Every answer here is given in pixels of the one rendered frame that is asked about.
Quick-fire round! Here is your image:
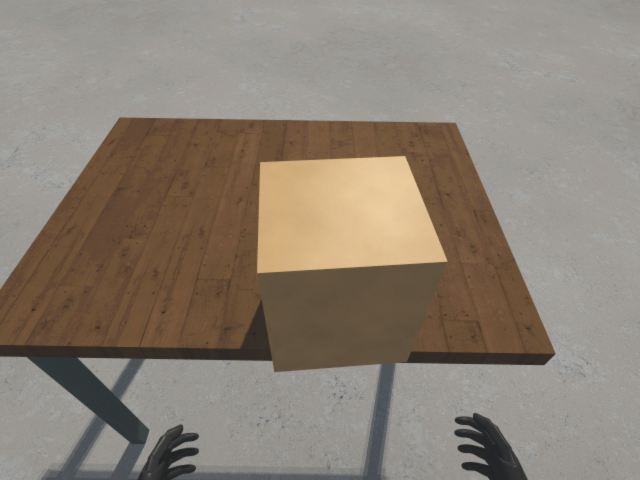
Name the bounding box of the right robot hand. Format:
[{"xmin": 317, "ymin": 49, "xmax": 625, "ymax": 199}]
[{"xmin": 454, "ymin": 413, "xmax": 528, "ymax": 480}]

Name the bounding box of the carton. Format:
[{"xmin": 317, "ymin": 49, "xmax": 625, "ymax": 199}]
[{"xmin": 257, "ymin": 156, "xmax": 448, "ymax": 372}]

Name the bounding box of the table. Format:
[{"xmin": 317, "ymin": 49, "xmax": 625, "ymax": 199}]
[{"xmin": 0, "ymin": 117, "xmax": 556, "ymax": 444}]

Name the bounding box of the left robot hand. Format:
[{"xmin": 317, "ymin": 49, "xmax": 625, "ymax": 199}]
[{"xmin": 138, "ymin": 424, "xmax": 199, "ymax": 480}]

